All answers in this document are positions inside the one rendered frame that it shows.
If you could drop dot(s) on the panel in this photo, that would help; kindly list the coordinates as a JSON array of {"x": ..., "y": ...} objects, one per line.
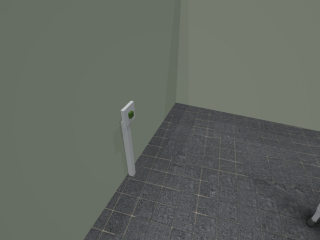
[{"x": 127, "y": 137}]

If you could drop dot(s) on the button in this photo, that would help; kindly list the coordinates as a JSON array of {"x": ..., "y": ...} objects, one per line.
[{"x": 130, "y": 114}]

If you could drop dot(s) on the robot left foot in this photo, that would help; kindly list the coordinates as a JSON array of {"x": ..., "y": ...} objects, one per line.
[{"x": 310, "y": 223}]

